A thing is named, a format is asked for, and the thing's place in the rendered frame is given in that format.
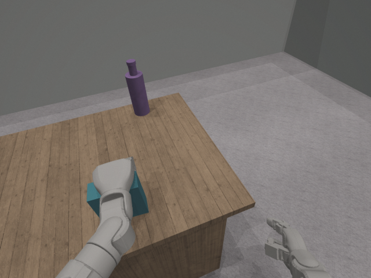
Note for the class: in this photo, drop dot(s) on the table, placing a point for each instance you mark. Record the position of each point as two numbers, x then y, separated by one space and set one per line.
191 190

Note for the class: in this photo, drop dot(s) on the robot left hand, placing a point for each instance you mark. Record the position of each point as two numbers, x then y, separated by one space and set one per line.
118 174

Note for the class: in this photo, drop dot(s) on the robot left forearm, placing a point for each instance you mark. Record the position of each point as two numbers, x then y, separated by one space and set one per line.
113 237

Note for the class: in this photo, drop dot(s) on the sponge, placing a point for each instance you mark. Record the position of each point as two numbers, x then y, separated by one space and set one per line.
139 200

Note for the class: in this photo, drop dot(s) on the robot right hand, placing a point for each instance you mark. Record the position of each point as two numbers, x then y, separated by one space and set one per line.
291 240

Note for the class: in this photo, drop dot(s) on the robot right forearm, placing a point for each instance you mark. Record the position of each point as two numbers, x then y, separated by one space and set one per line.
303 264

